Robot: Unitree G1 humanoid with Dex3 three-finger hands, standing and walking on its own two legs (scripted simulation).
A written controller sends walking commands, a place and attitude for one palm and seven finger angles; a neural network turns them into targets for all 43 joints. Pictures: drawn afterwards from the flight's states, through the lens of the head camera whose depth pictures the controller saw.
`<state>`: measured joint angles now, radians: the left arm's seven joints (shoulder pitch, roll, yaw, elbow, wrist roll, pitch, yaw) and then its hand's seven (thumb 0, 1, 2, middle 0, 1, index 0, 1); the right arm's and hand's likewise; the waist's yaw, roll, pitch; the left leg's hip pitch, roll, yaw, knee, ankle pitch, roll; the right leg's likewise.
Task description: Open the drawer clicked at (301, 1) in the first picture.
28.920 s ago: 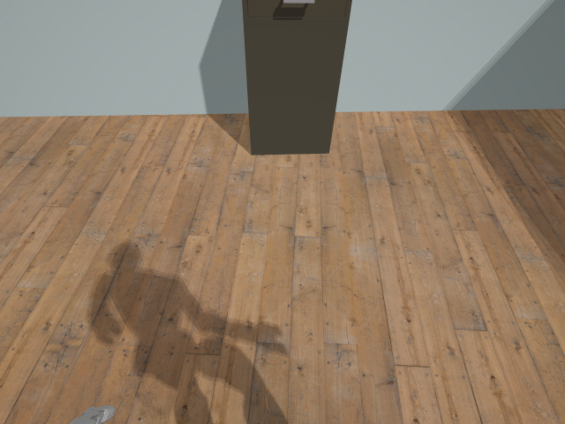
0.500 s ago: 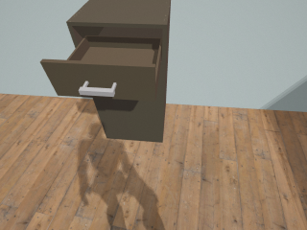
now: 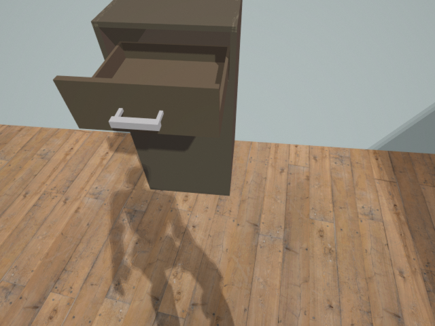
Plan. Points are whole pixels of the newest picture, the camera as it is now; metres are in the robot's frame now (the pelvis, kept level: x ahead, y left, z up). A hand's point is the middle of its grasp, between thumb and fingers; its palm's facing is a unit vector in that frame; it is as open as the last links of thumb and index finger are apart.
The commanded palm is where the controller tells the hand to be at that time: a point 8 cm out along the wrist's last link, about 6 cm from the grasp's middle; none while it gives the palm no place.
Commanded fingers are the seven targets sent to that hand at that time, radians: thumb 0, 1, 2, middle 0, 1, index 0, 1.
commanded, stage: look to check the result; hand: left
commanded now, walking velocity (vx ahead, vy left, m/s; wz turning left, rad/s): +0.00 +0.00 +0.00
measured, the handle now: (137, 118) +0.58 +0.24 +0.04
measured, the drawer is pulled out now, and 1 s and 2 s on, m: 0.30 0.30 0.30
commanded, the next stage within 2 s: stand and wait in 0.30 s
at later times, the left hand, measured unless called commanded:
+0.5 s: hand out of the picture +0.01 +0.16 -0.17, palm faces +0.03 -0.98 -0.21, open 7.3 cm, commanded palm none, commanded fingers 0.00 0.90 0.90 -0.20 -0.30 -0.20 -0.30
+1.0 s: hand out of the picture +0.02 +0.16 -0.17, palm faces +0.02 -0.98 -0.22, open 7.3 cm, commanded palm none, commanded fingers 0.00 0.90 0.90 -0.20 -0.30 -0.20 -0.30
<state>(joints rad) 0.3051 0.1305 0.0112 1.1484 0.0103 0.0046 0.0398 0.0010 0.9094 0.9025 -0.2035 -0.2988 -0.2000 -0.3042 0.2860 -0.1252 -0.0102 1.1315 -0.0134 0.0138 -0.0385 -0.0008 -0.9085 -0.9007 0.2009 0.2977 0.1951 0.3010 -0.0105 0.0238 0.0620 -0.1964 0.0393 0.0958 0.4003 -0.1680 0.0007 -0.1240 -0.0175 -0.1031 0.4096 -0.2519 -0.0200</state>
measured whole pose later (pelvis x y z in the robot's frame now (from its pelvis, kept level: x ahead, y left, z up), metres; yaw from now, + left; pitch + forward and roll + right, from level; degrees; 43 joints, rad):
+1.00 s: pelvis +0.01 -0.01 +0.00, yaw +0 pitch -1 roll +0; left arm 0.25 0.15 0.02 1.13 0.01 0.00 0.04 0.00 0.91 0.90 -0.20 -0.30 -0.20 -0.30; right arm 0.24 -0.15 -0.01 1.13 -0.01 0.01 -0.04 0.00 -0.91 -0.90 0.20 0.30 0.20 0.30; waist -0.01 0.02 0.07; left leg -0.18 0.06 0.09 0.39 -0.18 -0.02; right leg -0.11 0.01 -0.11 0.39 -0.26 -0.04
